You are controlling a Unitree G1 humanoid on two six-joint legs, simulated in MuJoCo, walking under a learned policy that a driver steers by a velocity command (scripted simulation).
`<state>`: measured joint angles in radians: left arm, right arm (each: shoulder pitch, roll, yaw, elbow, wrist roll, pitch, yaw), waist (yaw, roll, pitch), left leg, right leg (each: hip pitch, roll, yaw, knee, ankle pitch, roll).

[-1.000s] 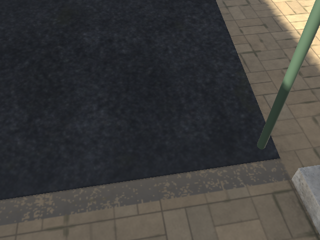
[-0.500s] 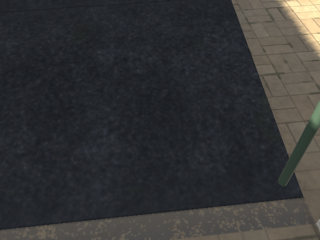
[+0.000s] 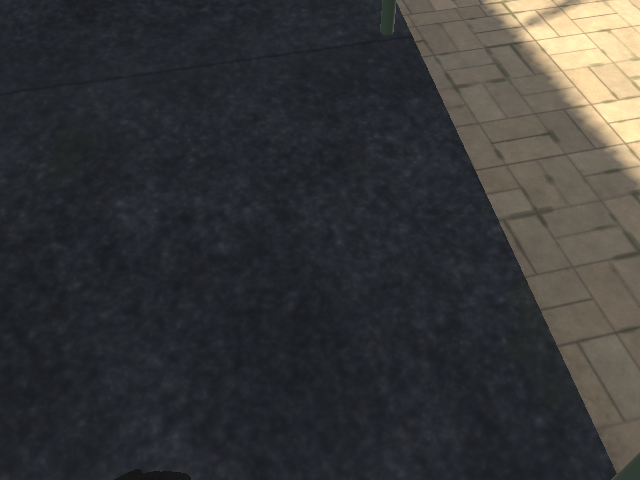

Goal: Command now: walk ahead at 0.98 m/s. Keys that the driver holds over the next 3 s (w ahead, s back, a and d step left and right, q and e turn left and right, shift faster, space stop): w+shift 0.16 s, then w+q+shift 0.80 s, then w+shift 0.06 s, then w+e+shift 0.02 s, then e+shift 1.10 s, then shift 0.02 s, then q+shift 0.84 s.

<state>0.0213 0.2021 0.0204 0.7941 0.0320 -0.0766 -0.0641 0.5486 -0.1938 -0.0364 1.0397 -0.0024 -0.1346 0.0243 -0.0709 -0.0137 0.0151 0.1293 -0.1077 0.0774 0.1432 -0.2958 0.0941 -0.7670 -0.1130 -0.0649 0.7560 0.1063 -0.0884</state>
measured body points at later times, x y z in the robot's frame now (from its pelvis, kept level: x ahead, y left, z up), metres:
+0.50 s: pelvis +0.45 +0.00 +0.01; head +0.47 +0.00 +0.46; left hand +0.32 +0.23 -0.13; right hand +0.71 -0.17 -0.07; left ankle +0.63 +0.14 -0.58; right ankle +0.31 -0.09 -0.72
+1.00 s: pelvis +0.89 +0.16 +0.09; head +0.92 +0.20 +0.53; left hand +1.06 +0.45 +0.07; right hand +1.02 -0.10 -0.03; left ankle +0.70 +0.09 -0.63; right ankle +1.12 +0.15 -0.57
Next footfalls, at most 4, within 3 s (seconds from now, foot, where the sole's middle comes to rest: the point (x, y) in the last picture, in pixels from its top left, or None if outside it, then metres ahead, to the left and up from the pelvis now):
0.12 right None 0.35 -0.09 -0.75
0.60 left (261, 358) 0.73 0.11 -0.69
1.02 right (231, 201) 1.14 0.18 -0.62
1.34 left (89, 186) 1.20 0.53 -0.60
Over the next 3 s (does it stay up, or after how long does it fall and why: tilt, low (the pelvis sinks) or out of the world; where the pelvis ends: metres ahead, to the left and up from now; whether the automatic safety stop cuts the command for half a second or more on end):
stays up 1.20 0.41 0.15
